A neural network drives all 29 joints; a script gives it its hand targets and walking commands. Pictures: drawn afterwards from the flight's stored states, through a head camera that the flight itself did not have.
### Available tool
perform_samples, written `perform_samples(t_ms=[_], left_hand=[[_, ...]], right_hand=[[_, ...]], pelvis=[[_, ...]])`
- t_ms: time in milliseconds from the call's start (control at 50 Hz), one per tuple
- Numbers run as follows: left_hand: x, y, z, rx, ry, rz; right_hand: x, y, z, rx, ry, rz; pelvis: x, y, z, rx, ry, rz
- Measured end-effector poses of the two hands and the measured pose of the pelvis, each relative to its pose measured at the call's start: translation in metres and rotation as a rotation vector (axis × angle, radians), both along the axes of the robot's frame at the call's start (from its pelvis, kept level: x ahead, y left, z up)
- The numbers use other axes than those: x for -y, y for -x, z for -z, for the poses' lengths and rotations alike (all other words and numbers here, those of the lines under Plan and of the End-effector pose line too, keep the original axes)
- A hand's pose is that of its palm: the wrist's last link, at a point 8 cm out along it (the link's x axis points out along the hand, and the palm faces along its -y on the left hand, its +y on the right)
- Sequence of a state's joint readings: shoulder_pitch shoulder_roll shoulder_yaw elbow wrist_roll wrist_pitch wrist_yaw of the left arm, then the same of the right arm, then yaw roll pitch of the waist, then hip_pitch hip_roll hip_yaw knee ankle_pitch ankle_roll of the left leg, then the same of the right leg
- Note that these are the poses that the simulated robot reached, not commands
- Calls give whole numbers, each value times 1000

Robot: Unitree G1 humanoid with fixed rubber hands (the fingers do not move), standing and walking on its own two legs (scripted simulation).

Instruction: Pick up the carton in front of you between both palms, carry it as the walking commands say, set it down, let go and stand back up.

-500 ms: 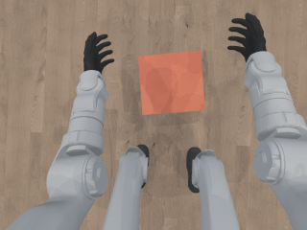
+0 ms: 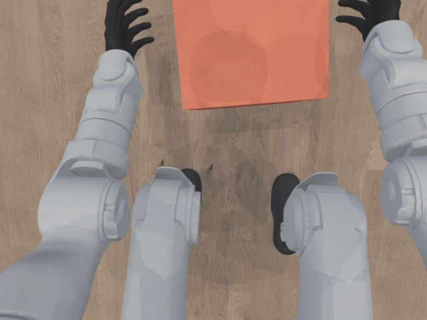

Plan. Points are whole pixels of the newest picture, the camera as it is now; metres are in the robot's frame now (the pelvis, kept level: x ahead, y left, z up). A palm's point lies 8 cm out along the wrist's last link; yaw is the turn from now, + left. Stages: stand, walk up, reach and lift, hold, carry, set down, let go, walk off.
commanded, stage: reach and lift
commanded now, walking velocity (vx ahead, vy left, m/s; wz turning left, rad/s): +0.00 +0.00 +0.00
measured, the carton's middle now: (245, 50) +0.52 -0.01 -0.27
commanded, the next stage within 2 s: none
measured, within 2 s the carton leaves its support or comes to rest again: leaves its support in 0.94 s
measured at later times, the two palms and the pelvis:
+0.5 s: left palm (134, 50) +0.51 +0.18 -0.21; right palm (358, 34) +0.53 -0.18 -0.21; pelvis +0.00 +0.00 -0.02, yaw +0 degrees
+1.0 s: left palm (147, 38) +0.52 +0.15 -0.19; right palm (344, 25) +0.54 -0.15 -0.19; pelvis +0.01 +0.00 -0.03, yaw +0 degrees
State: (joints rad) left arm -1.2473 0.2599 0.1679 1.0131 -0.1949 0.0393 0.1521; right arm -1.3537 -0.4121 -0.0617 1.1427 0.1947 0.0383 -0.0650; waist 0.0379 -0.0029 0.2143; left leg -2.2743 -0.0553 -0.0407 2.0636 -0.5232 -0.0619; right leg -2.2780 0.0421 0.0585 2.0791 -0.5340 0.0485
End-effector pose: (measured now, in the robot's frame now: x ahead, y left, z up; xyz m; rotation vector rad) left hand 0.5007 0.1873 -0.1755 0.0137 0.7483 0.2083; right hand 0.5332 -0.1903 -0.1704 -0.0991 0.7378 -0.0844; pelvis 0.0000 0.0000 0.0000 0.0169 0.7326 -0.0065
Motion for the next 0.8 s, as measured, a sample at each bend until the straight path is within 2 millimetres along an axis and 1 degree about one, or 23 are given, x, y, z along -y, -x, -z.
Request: perform_samples(t_ms=[60, 100, 160, 200, 260, 320, 440, 500, 560, 620, 660, 800], left_hand=[[2, -3, 20, -4, -3, 8], [2, -5, 30, -17, -18, 22], [-2, -13, 29, 5, -29, 14], [0, -15, 29, 7, -21, 14], [5, -15, 31, 6, -10, 21], [5, -13, 30, 7, -9, 17], [5, -7, 29, -1, 0, 5], [9, -5, 31, -11, 4, 18], [17, -8, 30, -7, 10, 40], [28, -14, 24, 14, 17, 62], [37, -18, 22, 20, 23, 67], [41, -21, 22, 9, 20, 17]], right_hand=[[-3, -3, 18, 10, -10, -2], [-3, -5, 29, 13, -17, 2], [-3, -7, 36, 26, -17, -1], [-2, -6, 39, 25, -10, -2], [-3, -4, 39, 27, -11, -3], [-6, -2, 37, 34, -10, -16], [-8, 5, 35, 10, -6, -15], [-11, 5, 35, 2, -17, -18], [-17, 2, 33, 10, -27, -28], [-32, -3, 32, 21, -48, -50], [-37, -4, 32, 24, -44, -39], [-37, -6, 31, 7, -33, -30]], pelvis=[[0, 2, 11, 19, -2, 0], [0, 2, 16, 42, -5, 5], [0, -1, 21, 62, -6, -1], [0, -3, 24, 63, -8, -4], [1, -6, 28, 59, -8, -4], [2, -6, 29, 55, -9, -2], [3, -4, 26, 50, -7, -2], [3, -3, 23, 40, -5, -1], [3, -2, 20, 35, -5, -3], [2, -2, 18, 33, -4, -5], [2, -2, 17, 31, -2, -6], [2, -1, 19, 31, -7, -3]])
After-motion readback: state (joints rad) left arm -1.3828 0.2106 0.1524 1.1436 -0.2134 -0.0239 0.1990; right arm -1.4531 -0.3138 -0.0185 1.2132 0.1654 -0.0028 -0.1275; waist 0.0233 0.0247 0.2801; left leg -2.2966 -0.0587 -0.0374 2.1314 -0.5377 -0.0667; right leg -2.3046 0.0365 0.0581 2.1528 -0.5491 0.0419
